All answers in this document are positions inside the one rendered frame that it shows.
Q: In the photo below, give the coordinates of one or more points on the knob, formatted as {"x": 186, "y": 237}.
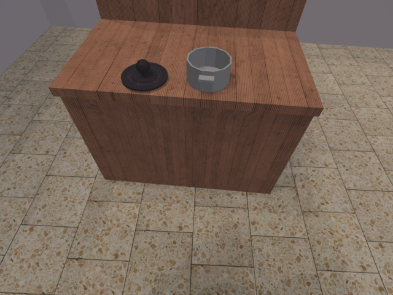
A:
{"x": 143, "y": 66}

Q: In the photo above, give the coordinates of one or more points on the lid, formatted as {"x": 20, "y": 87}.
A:
{"x": 153, "y": 79}

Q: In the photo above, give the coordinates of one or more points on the pot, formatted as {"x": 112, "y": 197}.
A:
{"x": 208, "y": 69}

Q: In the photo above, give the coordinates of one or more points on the table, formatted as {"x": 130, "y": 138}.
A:
{"x": 239, "y": 138}

